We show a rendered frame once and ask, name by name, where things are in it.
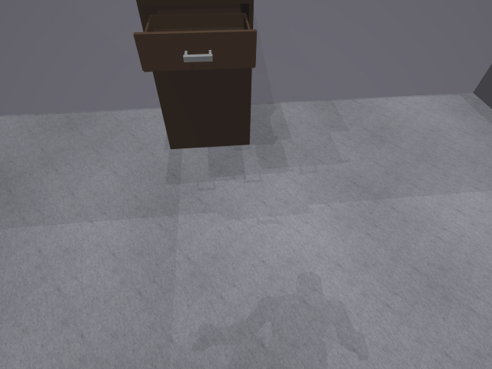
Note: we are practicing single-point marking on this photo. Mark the drawer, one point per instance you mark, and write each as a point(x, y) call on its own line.
point(166, 38)

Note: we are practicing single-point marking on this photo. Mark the handle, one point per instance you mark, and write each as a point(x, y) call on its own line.
point(198, 58)

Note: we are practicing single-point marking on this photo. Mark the cabinet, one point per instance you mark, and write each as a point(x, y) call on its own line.
point(203, 108)

